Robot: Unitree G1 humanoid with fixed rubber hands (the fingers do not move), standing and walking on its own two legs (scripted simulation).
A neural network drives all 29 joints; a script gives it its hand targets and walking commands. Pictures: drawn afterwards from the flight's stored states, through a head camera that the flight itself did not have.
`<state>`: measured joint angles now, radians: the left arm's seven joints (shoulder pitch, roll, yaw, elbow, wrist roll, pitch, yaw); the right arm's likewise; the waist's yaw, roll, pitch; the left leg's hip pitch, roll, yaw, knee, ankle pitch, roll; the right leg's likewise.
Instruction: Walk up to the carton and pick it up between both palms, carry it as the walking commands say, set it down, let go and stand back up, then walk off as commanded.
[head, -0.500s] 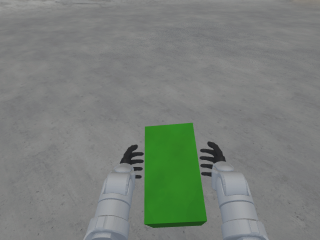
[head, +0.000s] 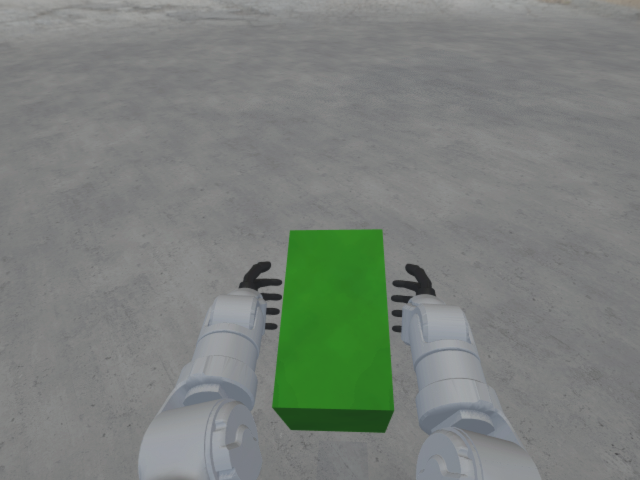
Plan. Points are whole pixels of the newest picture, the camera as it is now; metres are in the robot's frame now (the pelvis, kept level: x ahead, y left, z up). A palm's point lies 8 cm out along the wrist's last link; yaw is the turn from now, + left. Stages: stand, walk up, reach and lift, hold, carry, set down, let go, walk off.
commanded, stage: set down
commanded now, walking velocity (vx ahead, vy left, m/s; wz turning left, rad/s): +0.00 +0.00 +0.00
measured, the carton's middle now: (336, 329) +0.38 -0.04 -0.02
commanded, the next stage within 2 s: none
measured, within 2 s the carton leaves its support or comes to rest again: neither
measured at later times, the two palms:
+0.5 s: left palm (233, 321) +0.38 +0.12 +0.03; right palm (390, 329) +0.33 -0.11 +0.02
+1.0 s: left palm (255, 350) +0.41 +0.10 -0.10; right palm (388, 356) +0.37 -0.13 -0.10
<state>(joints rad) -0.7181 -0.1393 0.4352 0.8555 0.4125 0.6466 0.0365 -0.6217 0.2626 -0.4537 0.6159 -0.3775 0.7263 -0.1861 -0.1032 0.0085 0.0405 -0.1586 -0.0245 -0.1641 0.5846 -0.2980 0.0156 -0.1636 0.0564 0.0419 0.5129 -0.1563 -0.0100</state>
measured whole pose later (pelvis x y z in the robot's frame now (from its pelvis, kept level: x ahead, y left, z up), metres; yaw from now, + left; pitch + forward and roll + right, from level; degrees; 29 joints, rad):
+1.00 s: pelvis +0.04 +0.06 -0.04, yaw +4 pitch +20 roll -1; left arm -0.59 -0.27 0.31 0.72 0.36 0.17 0.21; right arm -0.49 0.23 -0.51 0.52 -0.36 0.20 -0.04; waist -0.17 0.05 -0.03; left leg -0.91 -0.11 -0.10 0.87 -0.31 0.02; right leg -0.89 0.03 0.13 0.85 -0.31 0.07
